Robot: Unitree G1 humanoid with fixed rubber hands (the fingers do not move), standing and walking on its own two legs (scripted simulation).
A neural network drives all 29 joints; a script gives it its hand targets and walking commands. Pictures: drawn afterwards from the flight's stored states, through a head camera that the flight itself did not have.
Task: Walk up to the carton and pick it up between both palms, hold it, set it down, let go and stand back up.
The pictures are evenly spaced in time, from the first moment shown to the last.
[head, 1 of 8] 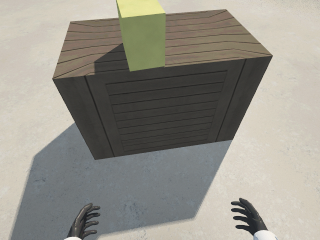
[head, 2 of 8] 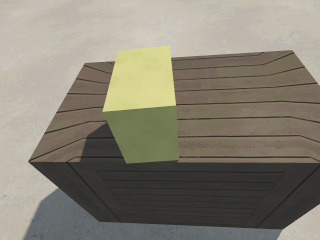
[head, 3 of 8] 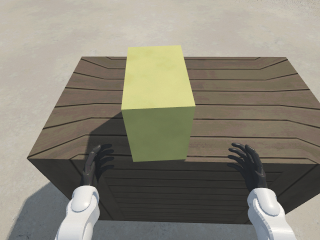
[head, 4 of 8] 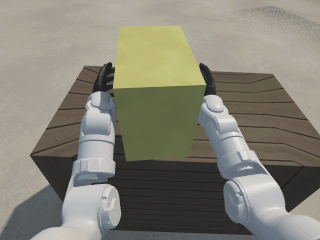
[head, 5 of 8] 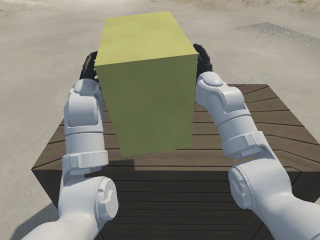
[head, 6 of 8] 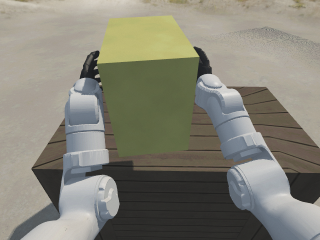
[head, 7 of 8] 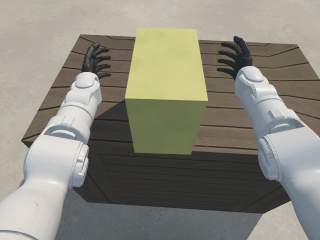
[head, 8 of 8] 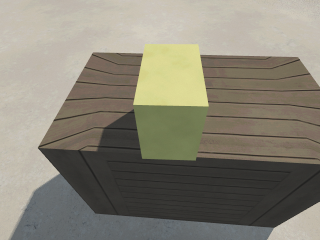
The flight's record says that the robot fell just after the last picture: no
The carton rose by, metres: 0.20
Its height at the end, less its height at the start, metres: +0.00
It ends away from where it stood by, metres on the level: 0.02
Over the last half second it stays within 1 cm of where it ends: yes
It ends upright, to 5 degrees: yes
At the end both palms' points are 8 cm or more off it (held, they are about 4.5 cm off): yes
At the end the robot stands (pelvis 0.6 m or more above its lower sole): yes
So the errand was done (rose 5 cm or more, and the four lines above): yes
